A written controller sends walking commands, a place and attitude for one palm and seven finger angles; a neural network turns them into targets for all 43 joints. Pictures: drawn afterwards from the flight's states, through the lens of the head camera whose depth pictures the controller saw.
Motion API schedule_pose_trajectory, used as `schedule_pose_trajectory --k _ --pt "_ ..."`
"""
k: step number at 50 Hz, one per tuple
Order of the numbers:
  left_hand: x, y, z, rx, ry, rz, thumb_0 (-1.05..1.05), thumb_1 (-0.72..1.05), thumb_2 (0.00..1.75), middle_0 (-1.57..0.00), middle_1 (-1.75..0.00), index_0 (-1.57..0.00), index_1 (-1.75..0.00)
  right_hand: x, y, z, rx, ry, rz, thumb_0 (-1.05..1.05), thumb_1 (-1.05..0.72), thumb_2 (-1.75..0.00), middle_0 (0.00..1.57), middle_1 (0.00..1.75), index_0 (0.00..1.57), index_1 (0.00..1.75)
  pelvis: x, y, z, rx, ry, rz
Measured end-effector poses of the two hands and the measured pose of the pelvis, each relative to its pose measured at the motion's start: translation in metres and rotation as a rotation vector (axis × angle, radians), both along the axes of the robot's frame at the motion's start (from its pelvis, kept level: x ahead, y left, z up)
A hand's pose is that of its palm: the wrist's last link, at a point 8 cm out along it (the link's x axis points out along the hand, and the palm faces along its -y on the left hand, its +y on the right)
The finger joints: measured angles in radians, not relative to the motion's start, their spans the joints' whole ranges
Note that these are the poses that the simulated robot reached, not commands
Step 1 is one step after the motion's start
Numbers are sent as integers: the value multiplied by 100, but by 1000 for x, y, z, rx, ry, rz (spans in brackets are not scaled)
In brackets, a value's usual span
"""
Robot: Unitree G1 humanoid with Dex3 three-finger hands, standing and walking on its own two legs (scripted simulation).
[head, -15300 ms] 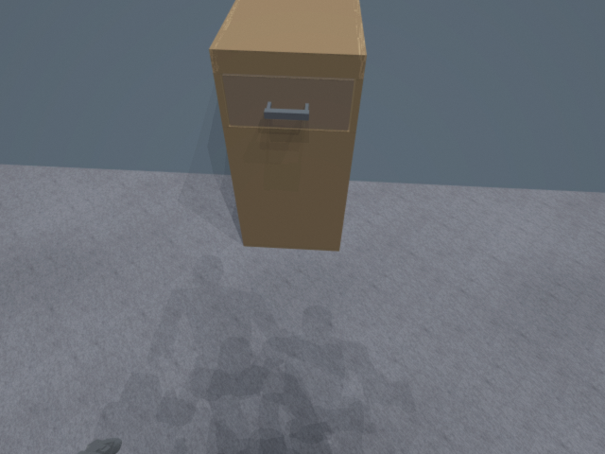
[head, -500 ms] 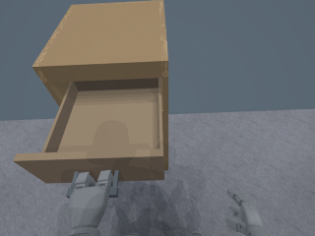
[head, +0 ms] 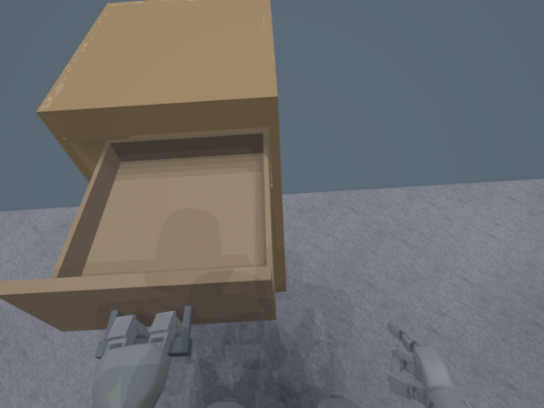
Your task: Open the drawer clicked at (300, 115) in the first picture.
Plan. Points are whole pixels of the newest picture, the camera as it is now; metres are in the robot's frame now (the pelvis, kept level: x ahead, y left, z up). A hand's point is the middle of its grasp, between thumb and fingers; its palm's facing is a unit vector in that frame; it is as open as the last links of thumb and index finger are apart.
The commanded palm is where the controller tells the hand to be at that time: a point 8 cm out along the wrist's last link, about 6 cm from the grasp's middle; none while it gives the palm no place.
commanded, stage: pull the drawer open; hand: left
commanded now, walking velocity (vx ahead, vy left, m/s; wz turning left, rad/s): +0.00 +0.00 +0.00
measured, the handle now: (148, 332) +0.23 +0.20 -0.01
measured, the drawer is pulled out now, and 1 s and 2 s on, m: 0.30 0.30 0.30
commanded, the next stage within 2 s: open the thumb to release the handle in 0.12 s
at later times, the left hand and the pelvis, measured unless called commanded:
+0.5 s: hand (146, 374) +0.18 +0.20 -0.03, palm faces +0.00 -0.11 -0.99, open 7.5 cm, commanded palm +0.15 +0.19 +0.02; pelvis -0.01 +0.00 +0.00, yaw +2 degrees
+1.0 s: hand (149, 373) +0.18 +0.19 -0.03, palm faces +0.01 -0.10 -1.00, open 13.8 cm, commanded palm +0.16 +0.19 +0.02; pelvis -0.02 +0.00 +0.00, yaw +2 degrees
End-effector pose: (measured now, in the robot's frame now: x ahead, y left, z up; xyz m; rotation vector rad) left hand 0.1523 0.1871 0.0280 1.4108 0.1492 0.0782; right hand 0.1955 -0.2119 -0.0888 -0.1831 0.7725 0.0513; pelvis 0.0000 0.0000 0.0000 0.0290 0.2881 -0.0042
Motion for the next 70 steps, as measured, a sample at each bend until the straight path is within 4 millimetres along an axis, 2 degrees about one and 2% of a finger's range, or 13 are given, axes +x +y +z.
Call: schedule_pose_trajectory --k 12,15,19,25,36,42,60,70 --pt "-1 0 -1 17 -7 -10 4 72 76 -28 -135 -38 -133 -1 -2 -10 -7 18 -4 1 -91 -89 20 30 20 30 1 1 -4 3 20 2" --pt "1 5 -4 64 -31 -17 3 72 78 -30 -134 -38 -133 0 -2 -14 -19 26 -3 1 -91 -89 20 30 20 30 -1 0 -5 2 19 9" --pt "3 13 -4 74 -32 57 1 67 78 -33 -133 -39 -133 0 -1 -15 -20 35 -14 1 -91 -89 20 30 20 30 -4 -1 -3 -2 5 21" --pt "4 9 -2 48 -20 86 1 42 69 -34 -130 -38 -130 -2 -1 -6 -31 35 -18 1 -91 -89 20 30 20 30 -7 -2 5 -3 -13 31" --pt "1 9 -3 52 -20 59 0 -22 42 -29 -123 -33 -123 -2 -5 2 -45 8 -19 1 -91 -89 20 30 20 30 -12 -3 6 -7 -26 33" --pt "0 9 -3 53 -28 57 0 -41 34 -28 -121 -32 -121 -5 -4 1 -47 15 -21 1 -91 -89 20 30 20 30 -14 -3 5 -7 -27 33" --pt "12 8 -4 64 -29 62 0 -49 30 -31 -120 -33 -123 -17 0 -6 -43 61 -38 1 -91 -89 20 30 20 30 -18 0 8 -9 -35 40" --pt "13 1 12 38 -42 49 0 -49 30 -31 -120 -35 -123 -15 -1 5 -36 47 -43 1 -91 -89 20 30 20 30 -15 0 16 -8 -59 36"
